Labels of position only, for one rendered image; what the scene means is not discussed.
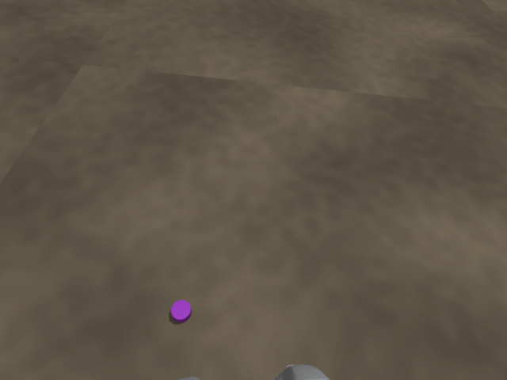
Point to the tin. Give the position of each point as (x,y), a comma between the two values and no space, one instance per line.
(181,311)

